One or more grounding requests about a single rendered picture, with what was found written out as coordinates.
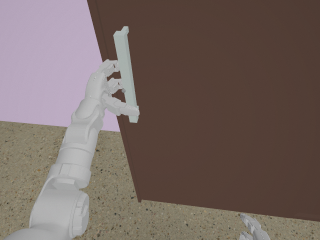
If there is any robot right hand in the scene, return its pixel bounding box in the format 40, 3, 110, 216
239, 213, 271, 240

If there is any left robot forearm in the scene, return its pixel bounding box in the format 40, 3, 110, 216
29, 98, 105, 228

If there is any robot left hand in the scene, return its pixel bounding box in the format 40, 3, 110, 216
84, 59, 140, 116

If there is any handle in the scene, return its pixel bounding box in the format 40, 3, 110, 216
113, 26, 139, 123

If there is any left robot upper arm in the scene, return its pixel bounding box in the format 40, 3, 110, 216
3, 189, 89, 240

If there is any wardrobe door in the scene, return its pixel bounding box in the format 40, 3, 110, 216
96, 0, 320, 218
299, 198, 320, 215

